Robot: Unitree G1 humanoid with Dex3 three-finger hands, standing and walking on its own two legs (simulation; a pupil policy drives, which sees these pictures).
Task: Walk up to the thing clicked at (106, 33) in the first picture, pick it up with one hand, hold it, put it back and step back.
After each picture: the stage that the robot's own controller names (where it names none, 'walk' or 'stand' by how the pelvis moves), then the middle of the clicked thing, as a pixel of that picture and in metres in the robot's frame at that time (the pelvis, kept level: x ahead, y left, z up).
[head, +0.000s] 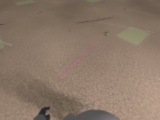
stand; (106, 33) +2.27 -0.44 -0.72
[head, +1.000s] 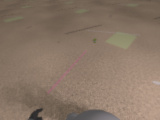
walk; (95, 40) +2.15 +0.02 -0.70
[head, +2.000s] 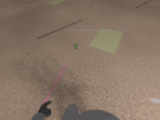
walk; (76, 46) +1.47 +0.37 -0.72
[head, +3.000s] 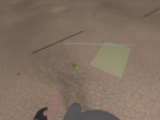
walk; (74, 66) +0.96 +0.34 -0.72
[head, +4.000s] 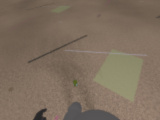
walk; (75, 83) +0.59 +0.26 -0.72
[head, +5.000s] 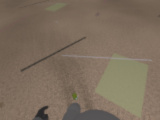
walk; (75, 96) +0.36 +0.21 -0.71
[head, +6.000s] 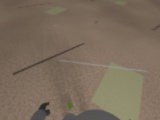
stand; (70, 105) +0.29 +0.18 -0.72
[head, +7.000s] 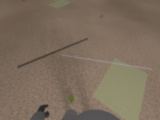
stand; (72, 99) +0.32 +0.18 -0.72
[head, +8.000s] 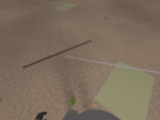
stand; (73, 101) +0.31 +0.18 -0.71
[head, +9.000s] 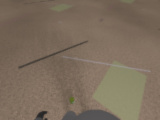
stand; (72, 100) +0.34 +0.17 -0.72
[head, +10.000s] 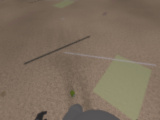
walk; (72, 93) +0.38 +0.25 -0.71
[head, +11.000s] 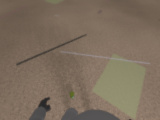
stand; (72, 95) +0.35 +0.19 -0.71
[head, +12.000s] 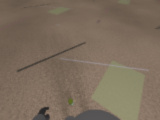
stand; (70, 102) +0.34 +0.20 -0.73
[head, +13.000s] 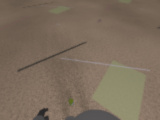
stand; (71, 102) +0.33 +0.20 -0.73
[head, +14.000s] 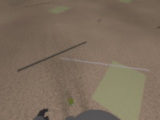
go down; (71, 102) +0.33 +0.20 -0.73
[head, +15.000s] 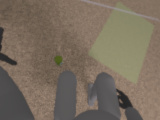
go down; (58, 60) +0.43 +0.21 -0.32
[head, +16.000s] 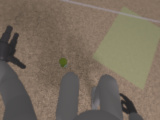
approach; (63, 63) +0.43 +0.20 -0.31
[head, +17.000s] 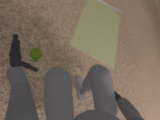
close in; (35, 55) +0.42 +0.24 -0.23
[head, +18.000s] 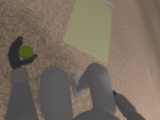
close; (25, 54) +0.41 +0.25 -0.23
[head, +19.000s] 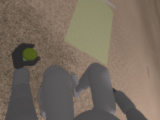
lift; (29, 55) +0.39 +0.24 -0.24
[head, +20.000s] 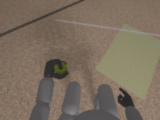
lift; (61, 70) +0.33 +0.19 -0.02
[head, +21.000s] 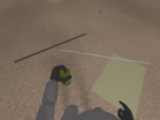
hold; (65, 77) +0.31 +0.17 +0.00
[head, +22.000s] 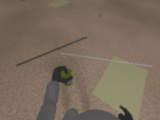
hold; (66, 77) +0.31 +0.16 +0.00
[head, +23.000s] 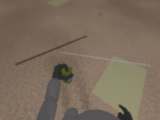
hold; (67, 75) +0.33 +0.16 +0.00
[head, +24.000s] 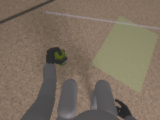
crouch; (61, 58) +0.43 +0.19 -0.09
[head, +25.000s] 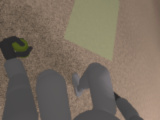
lower; (22, 49) +0.44 +0.26 -0.23
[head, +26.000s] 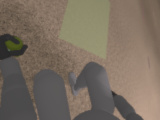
lower; (15, 47) +0.45 +0.27 -0.24
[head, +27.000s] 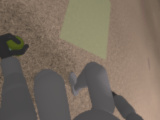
lower; (16, 47) +0.45 +0.27 -0.24
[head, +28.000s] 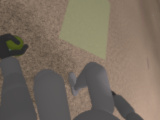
lower; (16, 47) +0.45 +0.27 -0.24
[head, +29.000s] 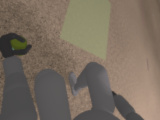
loosen; (19, 46) +0.45 +0.26 -0.24
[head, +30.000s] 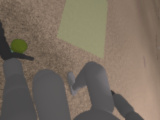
withdraw; (18, 48) +0.44 +0.25 -0.24
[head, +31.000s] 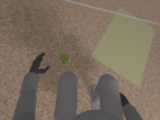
walk; (64, 59) +0.46 +0.20 -0.31
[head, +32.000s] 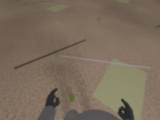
stand; (72, 98) +0.38 +0.16 -0.65
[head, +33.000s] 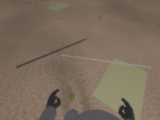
stand; (72, 97) +0.38 +0.18 -0.67
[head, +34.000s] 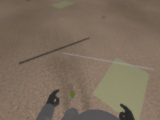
stand; (73, 95) +0.39 +0.17 -0.68
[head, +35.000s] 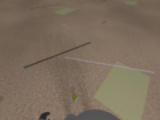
walk; (74, 97) +0.40 +0.18 -0.72
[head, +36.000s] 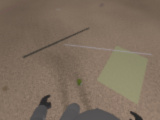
walk; (79, 82) +0.50 +0.12 -0.71
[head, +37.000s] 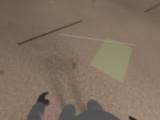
walk; (74, 65) +0.77 +0.15 -0.71
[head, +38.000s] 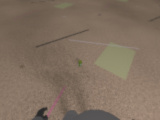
stand; (80, 63) +1.03 +0.18 -0.70
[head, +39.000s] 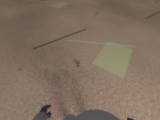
stand; (78, 63) +1.01 +0.20 -0.72
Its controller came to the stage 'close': yes
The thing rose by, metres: 0.72
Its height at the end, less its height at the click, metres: +0.00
